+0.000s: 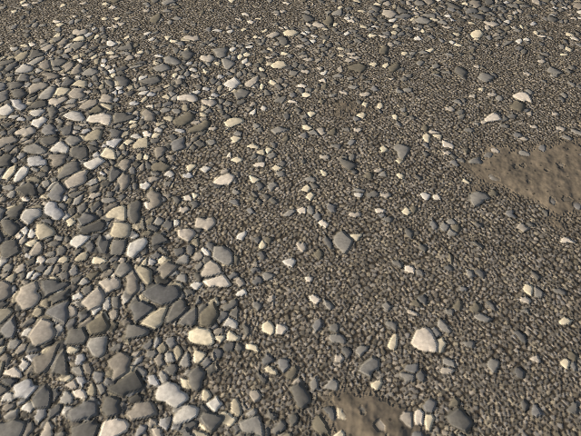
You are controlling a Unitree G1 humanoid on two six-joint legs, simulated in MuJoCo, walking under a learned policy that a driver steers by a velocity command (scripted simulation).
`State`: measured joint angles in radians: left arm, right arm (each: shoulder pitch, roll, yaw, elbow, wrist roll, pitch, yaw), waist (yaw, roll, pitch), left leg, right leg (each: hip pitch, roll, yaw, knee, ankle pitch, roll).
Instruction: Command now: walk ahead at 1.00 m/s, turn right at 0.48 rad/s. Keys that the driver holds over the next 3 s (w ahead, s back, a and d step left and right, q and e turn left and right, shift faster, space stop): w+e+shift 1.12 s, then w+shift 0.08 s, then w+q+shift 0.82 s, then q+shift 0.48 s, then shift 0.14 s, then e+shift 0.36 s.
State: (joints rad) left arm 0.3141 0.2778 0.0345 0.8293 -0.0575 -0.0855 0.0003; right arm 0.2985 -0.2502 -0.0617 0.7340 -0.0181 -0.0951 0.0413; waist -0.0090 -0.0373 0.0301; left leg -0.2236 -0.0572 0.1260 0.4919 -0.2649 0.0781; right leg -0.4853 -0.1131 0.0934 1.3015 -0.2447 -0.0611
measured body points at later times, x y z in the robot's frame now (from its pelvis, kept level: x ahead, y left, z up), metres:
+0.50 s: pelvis +0.47 -0.08 +0.00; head +0.48 -0.08 +0.45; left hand +0.56 +0.16 -0.13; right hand +0.62 -0.37 -0.04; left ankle +0.61 +0.09 -0.65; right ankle +0.45 -0.11 -0.73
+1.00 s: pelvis +0.88 -0.22 +0.00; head +0.88 -0.24 +0.44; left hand +1.22 -0.27 -0.05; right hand +0.62 -0.37 -0.13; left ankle +0.90 -0.06 -0.73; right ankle +0.87 -0.41 -0.64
